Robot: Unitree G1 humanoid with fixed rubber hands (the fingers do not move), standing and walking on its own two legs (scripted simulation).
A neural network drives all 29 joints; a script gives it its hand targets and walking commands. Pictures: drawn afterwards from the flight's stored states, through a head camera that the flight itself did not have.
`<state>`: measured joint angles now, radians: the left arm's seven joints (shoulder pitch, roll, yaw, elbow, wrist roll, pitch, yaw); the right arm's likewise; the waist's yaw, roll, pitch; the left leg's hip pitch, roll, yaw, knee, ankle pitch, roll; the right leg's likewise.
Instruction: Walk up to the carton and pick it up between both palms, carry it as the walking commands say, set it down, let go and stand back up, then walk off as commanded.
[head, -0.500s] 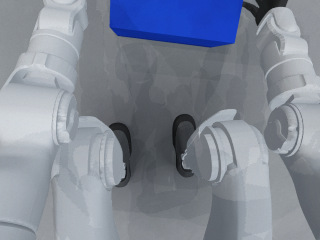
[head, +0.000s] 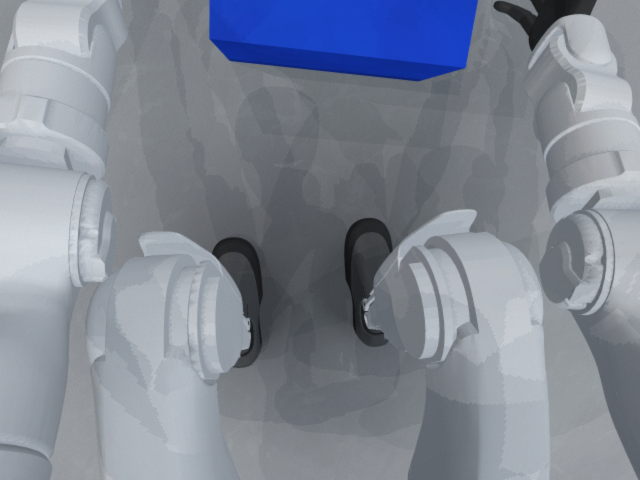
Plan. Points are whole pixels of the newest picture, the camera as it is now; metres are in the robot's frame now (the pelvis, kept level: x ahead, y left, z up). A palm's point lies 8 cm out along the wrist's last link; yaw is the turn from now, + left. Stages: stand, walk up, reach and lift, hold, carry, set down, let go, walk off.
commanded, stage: set down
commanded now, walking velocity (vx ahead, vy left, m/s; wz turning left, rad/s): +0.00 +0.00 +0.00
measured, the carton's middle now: out of the picture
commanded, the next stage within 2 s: let go in 1.48 s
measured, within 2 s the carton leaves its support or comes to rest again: neither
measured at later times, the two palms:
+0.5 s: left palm out of the picture +0.58 +0.17 -0.04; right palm out of the picture +0.50 -0.26 -0.04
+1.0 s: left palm out of the picture +0.58 +0.18 +0.10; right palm out of the picture +0.51 -0.26 +0.11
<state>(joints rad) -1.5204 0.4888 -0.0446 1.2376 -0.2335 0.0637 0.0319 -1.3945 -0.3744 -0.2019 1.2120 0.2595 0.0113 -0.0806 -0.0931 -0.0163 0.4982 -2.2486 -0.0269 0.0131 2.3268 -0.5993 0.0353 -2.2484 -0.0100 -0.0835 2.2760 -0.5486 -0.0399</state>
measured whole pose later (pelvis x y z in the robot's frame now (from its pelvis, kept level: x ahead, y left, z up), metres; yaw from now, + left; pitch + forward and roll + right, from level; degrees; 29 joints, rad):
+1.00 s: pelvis +0.02 +0.00 +0.19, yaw +0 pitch +47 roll -2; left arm -1.24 0.45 0.14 0.91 -0.07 0.23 -0.04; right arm -1.05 -0.30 -0.34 0.76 0.15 0.21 -0.01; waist -0.11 0.00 -0.05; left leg -1.94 -0.03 0.00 1.61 -0.49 0.02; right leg -1.95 0.03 -0.04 1.58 -0.44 -0.02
